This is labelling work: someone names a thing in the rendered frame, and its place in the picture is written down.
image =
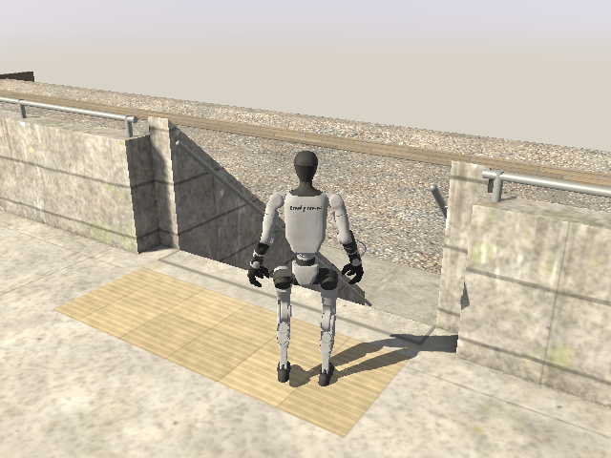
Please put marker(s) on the right robot thigh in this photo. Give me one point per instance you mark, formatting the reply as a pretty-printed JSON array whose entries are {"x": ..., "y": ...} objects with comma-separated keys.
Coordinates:
[{"x": 328, "y": 279}]

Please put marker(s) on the left robot upper arm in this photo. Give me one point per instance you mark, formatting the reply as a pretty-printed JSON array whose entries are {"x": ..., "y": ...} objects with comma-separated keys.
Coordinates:
[{"x": 270, "y": 217}]

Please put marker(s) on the robot right forearm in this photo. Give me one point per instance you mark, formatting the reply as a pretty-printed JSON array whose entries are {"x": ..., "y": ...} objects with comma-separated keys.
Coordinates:
[{"x": 352, "y": 251}]

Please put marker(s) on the robot left foot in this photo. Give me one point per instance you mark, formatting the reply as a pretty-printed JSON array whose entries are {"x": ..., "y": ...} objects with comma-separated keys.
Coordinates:
[{"x": 283, "y": 374}]

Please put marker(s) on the right robot upper arm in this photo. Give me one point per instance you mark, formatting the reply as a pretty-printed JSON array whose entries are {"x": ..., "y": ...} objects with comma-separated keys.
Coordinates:
[{"x": 336, "y": 202}]

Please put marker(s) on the robot right hand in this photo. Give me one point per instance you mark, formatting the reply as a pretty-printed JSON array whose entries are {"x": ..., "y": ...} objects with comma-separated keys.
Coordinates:
[{"x": 353, "y": 269}]

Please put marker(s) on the robot left hand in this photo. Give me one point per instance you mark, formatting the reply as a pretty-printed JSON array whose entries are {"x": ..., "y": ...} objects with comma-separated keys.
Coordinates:
[{"x": 252, "y": 272}]

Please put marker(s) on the robot left forearm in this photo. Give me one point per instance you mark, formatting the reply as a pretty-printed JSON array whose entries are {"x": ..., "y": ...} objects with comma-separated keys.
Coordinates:
[{"x": 259, "y": 253}]

